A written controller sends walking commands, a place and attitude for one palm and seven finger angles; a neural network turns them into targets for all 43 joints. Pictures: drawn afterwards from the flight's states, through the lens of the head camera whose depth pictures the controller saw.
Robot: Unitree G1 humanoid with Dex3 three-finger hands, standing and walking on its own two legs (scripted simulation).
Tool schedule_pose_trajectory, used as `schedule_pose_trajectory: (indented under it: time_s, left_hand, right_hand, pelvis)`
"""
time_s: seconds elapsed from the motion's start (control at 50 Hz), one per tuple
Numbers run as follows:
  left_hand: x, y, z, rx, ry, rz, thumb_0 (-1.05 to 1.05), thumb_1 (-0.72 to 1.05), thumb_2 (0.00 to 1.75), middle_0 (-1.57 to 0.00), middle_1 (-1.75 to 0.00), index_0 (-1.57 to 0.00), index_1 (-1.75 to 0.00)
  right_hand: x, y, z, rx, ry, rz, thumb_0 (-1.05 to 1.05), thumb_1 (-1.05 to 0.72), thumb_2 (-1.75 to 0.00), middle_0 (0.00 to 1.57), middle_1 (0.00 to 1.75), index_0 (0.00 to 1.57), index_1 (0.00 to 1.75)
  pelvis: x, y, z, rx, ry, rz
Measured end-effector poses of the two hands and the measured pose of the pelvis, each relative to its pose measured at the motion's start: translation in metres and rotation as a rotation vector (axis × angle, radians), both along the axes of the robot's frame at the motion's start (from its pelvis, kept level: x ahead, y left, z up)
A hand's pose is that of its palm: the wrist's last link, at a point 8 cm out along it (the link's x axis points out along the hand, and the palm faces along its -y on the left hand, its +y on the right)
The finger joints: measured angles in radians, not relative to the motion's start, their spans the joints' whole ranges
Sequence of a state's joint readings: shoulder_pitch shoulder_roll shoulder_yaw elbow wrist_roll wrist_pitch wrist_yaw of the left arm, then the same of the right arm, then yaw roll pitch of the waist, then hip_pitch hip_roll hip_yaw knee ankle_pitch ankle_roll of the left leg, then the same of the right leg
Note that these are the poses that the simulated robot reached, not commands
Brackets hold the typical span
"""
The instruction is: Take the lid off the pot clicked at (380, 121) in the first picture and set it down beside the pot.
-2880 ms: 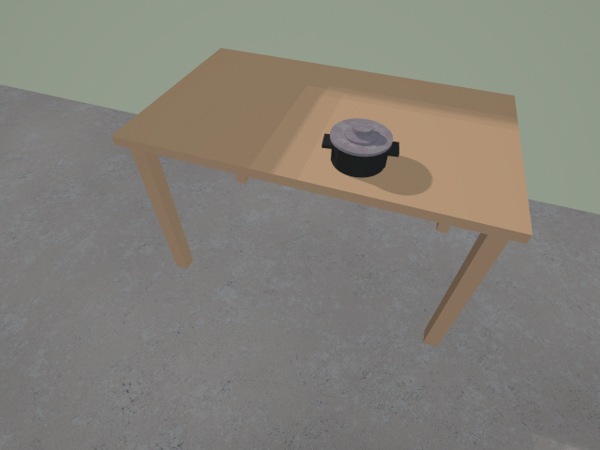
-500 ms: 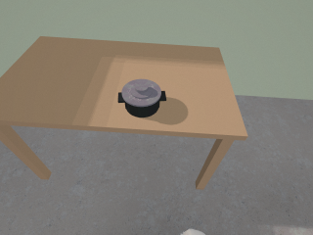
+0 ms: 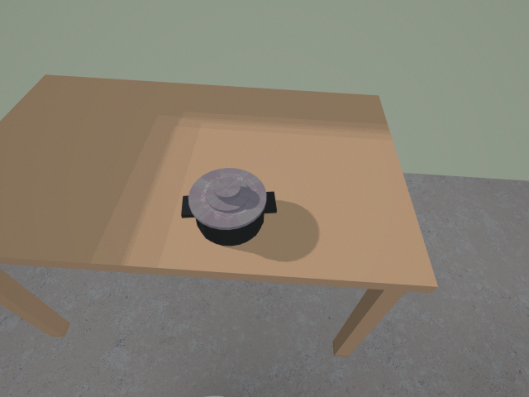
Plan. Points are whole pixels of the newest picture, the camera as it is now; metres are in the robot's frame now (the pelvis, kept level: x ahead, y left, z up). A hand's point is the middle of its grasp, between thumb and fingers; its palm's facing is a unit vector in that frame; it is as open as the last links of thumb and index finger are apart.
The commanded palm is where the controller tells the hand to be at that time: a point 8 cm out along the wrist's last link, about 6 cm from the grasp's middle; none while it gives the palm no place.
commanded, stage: come to a stop and stand still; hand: left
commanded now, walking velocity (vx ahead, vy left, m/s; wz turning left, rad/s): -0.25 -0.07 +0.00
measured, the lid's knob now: (227, 188) +0.49 +0.11 -0.01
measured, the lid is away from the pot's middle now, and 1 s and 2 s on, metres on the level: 0.00 0.00 0.00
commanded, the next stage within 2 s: look again from close up in 0.76 s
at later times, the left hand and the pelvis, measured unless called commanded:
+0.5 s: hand out of the picture -0.01 +0.19 -0.18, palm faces +0.00 -0.97 -0.26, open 7.4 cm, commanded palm none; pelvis -0.04 +0.00 -0.01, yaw +0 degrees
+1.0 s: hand out of the picture -0.06 +0.18 -0.18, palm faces +0.03 -0.99 -0.17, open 7.4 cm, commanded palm none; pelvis -0.06 +0.00 +0.00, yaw +1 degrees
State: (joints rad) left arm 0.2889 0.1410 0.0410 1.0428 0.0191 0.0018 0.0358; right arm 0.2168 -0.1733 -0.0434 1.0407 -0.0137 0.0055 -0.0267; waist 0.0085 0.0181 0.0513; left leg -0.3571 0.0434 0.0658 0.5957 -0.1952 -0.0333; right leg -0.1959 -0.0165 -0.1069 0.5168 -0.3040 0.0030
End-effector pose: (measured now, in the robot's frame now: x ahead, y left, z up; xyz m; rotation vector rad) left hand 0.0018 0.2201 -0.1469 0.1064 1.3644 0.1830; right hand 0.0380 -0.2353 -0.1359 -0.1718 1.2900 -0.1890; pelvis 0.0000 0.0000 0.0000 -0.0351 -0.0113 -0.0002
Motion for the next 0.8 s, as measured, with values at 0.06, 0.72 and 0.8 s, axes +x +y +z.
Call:
schedule_pose_trajectory:
  time_s: [0.06,0.72,0.8]
  left_hand:
    - [0.001,0.009,-0.011,-0.011,0.03,0.016,0.0,0.91,0.9,-0.2,-0.3,-0.2,-0.3]
    - [-0.035,-0.002,-0.002,0.025,-0.127,-0.07,0.0,0.9,0.9,-0.2,-0.3,-0.2,-0.3]
    - [-0.053,-0.001,-0.009,0.001,-0.055,-0.075,0.0,0.9,0.9,-0.2,-0.3,-0.2,-0.3]
  right_hand:
    - [0.021,0.01,0.005,-0.016,-0.028,0.023,0.01,-0.93,-0.9,0.19,0.3,0.2,0.3]
    - [-0.105,0.001,-0.015,0.05,0.06,-0.019,0.01,-0.91,-0.9,0.2,0.3,0.2,0.3]
    - [-0.112,0.004,-0.009,0.034,0.042,-0.049,0.01,-0.91,-0.9,0.2,0.3,0.2,0.3]
  pelvis:
    - [0.006,0.007,-0.003,0.018,-0.008,-0.006]
    - [-0.062,-0.008,-0.012,0.021,-0.024,0.016]
    - [-0.06,-0.003,-0.011,0.016,-0.005,0.002]
